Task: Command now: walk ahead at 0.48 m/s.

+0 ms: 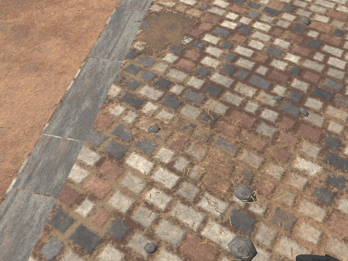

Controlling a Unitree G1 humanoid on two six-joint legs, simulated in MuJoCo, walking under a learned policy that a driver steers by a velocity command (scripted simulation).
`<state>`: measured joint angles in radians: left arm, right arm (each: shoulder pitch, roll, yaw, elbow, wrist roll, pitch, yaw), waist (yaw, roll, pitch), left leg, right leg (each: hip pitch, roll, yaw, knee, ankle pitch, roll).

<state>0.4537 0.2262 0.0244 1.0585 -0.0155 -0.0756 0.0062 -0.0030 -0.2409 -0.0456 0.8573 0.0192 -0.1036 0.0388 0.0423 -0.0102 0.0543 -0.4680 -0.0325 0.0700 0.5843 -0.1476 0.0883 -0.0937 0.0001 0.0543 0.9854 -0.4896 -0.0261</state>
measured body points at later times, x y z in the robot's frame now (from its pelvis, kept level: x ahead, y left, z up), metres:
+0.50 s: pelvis +0.29 -0.04 +0.00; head +0.33 -0.05 +0.45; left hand +0.50 +0.19 -0.09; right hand +0.24 -0.31 -0.14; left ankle +0.11 +0.09 -0.70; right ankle +0.42 -0.14 -0.72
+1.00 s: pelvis +0.56 -0.02 +0.01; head +0.59 -0.02 +0.46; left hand +0.51 +0.25 -0.13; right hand +0.78 -0.25 -0.08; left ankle +0.72 +0.10 -0.71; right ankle +0.41 -0.14 -0.72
